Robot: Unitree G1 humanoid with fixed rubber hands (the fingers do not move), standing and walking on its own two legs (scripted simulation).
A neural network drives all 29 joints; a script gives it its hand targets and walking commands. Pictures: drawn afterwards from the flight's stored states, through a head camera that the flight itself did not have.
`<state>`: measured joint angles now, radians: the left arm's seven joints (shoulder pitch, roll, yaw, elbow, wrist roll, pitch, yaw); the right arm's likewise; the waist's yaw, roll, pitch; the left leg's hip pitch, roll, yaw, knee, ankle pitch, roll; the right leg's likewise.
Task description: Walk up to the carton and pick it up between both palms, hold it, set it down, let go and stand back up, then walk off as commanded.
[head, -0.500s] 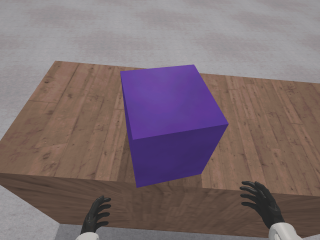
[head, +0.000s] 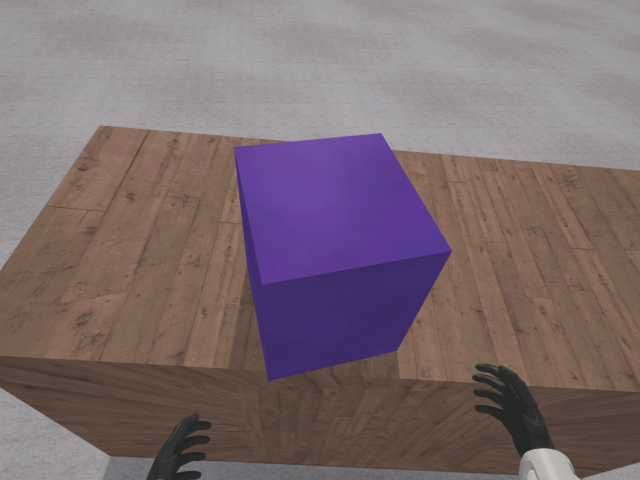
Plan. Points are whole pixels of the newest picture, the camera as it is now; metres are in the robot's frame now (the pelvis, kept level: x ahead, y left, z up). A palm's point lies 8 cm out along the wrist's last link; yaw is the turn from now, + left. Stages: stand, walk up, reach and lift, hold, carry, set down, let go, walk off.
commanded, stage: let go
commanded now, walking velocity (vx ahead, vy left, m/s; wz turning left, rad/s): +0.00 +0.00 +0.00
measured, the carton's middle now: (323, 259) +0.40 +0.01 +0.04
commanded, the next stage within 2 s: stand in 0.32 s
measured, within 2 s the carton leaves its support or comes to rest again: neither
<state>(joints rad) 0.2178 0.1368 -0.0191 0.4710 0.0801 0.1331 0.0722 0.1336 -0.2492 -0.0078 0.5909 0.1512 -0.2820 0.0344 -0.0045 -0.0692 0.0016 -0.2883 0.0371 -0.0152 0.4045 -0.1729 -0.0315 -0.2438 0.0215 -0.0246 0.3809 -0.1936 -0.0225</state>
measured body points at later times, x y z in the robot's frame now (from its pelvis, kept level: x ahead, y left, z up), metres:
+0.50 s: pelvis +0.00 +0.00 +0.00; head +0.00 +0.03 +0.45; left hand +0.14 +0.24 -0.12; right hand +0.21 -0.24 -0.03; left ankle +0.02 +0.14 -0.74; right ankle +0.00 -0.11 -0.74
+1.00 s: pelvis +0.00 +0.00 +0.00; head +0.00 +0.04 +0.45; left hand +0.10 +0.27 -0.14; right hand +0.22 -0.24 -0.03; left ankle +0.02 +0.14 -0.74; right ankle +0.00 -0.11 -0.74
